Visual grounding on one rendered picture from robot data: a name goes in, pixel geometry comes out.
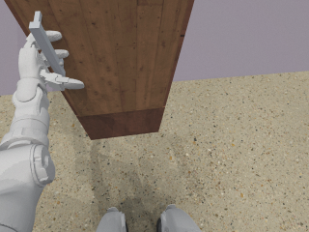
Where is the cupboard door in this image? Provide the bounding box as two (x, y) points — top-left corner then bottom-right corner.
(10, 0), (189, 117)

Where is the left robot forearm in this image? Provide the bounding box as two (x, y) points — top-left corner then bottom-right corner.
(0, 77), (50, 151)

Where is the robot left upper arm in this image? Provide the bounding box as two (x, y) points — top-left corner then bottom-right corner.
(0, 144), (56, 232)

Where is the left robot hand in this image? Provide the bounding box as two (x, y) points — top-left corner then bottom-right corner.
(18, 30), (85, 91)

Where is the handle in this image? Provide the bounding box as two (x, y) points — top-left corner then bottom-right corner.
(29, 11), (66, 77)

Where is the robot right thigh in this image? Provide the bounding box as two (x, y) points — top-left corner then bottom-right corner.
(160, 208), (202, 232)

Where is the robot left shin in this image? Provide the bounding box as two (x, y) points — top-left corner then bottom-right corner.
(107, 207), (119, 213)

